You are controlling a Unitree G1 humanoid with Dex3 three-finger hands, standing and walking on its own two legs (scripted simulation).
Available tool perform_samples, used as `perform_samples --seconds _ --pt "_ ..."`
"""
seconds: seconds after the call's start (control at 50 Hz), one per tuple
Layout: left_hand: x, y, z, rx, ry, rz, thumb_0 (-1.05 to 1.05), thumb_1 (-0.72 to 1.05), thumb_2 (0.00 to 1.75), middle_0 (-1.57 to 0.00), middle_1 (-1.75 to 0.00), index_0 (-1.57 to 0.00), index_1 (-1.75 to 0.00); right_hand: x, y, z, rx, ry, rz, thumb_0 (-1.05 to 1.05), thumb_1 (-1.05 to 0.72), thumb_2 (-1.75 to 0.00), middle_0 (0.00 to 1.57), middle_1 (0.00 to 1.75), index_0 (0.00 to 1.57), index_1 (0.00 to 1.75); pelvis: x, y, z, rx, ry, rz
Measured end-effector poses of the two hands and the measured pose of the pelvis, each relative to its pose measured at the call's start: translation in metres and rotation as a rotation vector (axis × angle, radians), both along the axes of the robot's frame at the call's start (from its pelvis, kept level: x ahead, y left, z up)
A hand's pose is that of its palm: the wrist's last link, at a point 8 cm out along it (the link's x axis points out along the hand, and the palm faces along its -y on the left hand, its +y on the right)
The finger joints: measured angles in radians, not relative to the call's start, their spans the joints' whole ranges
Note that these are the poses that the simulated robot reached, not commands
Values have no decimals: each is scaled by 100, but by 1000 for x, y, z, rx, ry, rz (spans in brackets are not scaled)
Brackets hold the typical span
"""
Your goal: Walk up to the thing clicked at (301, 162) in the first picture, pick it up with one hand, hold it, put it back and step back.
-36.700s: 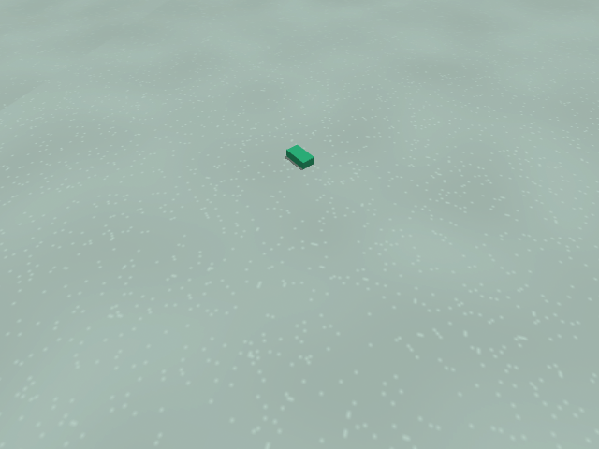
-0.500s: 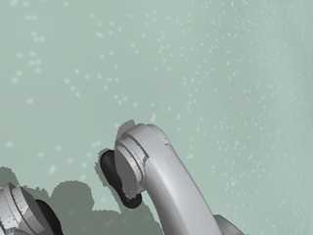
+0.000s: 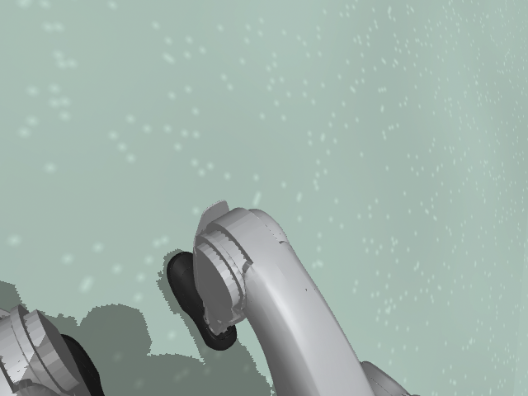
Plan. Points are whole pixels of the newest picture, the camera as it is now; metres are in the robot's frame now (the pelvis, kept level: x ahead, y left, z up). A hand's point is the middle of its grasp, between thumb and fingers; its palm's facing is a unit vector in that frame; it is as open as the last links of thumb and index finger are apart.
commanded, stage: withdraw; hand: left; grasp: from above
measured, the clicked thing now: out of the picture +0.49 +0.31 -0.30
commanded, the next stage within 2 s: home in 0.90 s
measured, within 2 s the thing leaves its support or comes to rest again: neither
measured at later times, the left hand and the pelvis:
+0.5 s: hand out of the picture +0.49 +0.33 -0.13, palm faces -0.31 -0.07 -0.95, open 13.9 cm; pelvis +0.01 +0.00 +0.02, yaw +3 degrees
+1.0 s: hand out of the picture +0.45 +0.30 -0.14, palm faces -0.49 -0.10 -0.86, open 13.8 cm; pelvis -0.01 -0.02 +0.02, yaw +9 degrees
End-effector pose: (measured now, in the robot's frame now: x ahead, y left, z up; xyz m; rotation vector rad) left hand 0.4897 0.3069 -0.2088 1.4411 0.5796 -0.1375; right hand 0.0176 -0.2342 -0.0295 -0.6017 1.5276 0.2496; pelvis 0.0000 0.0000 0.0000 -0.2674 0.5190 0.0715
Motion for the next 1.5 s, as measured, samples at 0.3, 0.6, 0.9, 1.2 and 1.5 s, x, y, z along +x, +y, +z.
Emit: perform_samples --seconds 0.3,0.6,0.9,1.2,1.5 --pt "10 6 31 10 -100 10 0 -46 95 -14 -95 -13 -95 -2 -5 -3 7 -8 -34 0 -91 -90 20 30 20 30 0 -3 2 11 11 3" --pt "-12 11 174 73 -66 20 0 -47 98 -13 -93 -12 -94 68 -22 -13 86 -198 -130 1 -91 -90 20 30 20 30 4 -4 39 79 95 53" --pt "-25 -22 163 24 48 -70 1 -47 100 -13 -95 -12 -96 62 -54 -12 -56 -224 -142 0 -90 -90 20 30 20 30 -10 -19 40 136 72 79" --pt "1 13 85 -27 -62 9 0 -26 97 -21 -80 -20 -80 21 -26 -34 -83 -42 -140 1 -89 -89 21 30 20 30 4 -8 4 95 100 63" --pt "-29 31 181 -279 -85 332 1 46 101 -26 -53 -24 -54 65 -15 -3 43 -132 -209 0 -90 -89 21 30 20 30 16 0 60 87 155 77"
